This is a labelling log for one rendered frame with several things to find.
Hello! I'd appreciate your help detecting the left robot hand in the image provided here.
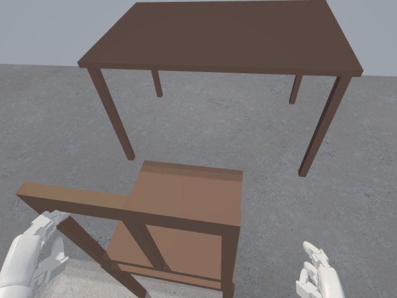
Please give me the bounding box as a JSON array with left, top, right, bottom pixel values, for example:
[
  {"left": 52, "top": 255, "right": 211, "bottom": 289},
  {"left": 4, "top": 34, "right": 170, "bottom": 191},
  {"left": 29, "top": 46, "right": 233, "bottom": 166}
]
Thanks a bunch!
[{"left": 0, "top": 210, "right": 72, "bottom": 290}]

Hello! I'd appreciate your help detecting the table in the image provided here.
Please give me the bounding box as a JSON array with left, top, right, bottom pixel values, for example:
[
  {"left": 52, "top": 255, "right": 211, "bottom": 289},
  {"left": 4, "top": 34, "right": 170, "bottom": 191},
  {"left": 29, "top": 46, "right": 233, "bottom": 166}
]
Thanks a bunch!
[{"left": 77, "top": 0, "right": 364, "bottom": 177}]

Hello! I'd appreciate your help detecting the chair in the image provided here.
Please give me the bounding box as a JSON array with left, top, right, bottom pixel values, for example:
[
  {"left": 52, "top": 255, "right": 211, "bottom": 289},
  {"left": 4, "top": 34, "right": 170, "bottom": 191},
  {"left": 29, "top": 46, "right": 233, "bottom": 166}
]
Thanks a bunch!
[{"left": 15, "top": 160, "right": 243, "bottom": 298}]

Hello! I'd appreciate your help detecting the left robot forearm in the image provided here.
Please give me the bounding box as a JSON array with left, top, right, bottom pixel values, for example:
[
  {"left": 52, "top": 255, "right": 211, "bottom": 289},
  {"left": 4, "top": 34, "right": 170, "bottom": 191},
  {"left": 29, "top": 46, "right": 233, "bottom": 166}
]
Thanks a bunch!
[{"left": 0, "top": 286, "right": 33, "bottom": 298}]

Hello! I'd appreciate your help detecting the right robot hand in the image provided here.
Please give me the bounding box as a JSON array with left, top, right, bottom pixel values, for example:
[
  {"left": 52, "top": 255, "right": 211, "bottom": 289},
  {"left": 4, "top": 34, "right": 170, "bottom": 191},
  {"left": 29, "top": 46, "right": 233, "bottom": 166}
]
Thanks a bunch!
[{"left": 296, "top": 242, "right": 345, "bottom": 298}]

